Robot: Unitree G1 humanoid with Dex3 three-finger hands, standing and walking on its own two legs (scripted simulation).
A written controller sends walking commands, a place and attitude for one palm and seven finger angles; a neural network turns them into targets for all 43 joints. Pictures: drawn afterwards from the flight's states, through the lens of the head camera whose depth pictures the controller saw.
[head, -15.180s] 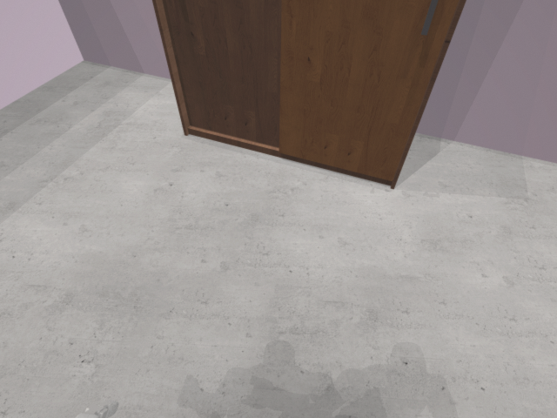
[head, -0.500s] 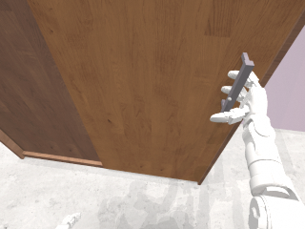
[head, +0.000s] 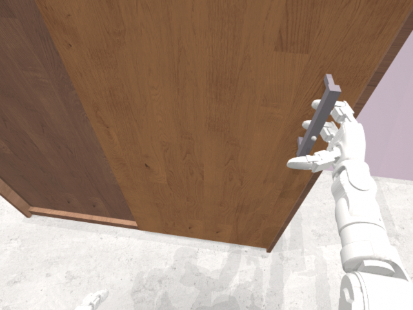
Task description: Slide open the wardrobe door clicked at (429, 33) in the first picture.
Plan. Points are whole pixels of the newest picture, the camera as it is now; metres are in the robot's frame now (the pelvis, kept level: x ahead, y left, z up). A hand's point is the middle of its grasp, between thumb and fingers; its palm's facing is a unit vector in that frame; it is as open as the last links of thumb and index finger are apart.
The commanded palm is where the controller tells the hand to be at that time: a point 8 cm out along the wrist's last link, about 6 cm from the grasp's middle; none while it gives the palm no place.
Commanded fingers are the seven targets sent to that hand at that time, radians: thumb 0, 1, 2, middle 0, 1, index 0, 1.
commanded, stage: grip the handle and tug to test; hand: right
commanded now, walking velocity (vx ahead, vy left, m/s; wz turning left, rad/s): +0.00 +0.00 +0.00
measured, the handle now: (313, 120) +0.49 -0.16 +0.12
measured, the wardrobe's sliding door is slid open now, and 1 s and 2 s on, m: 0.00 0.00 0.00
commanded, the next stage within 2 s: tug the door sideways, standing still in 1.32 s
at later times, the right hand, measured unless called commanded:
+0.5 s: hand (311, 137) +0.43 -0.15 +0.13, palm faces +0.04 +1.00 +0.01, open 7.3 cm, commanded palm +0.39 -0.20 +0.13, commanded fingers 0.00 -0.90 -0.90 0.45 1.40 0.45 1.40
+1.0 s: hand (310, 137) +0.43 -0.15 +0.13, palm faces +0.03 +1.00 +0.02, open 6.4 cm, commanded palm +0.38 -0.20 +0.13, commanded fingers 0.00 -0.90 -0.90 0.45 1.40 0.45 1.40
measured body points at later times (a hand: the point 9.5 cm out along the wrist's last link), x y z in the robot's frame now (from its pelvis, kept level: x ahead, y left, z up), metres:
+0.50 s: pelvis +0.01 +0.00 +0.00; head +0.03 +0.00 +0.45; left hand +0.09 +0.25 -0.11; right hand +0.42 -0.20 +0.13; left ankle -0.03 +0.12 -0.72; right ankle +0.03 -0.13 -0.72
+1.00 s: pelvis +0.02 +0.00 +0.00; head +0.04 +0.01 +0.45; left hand +0.12 +0.26 -0.11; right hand +0.42 -0.20 +0.13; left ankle -0.03 +0.12 -0.72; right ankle +0.03 -0.13 -0.72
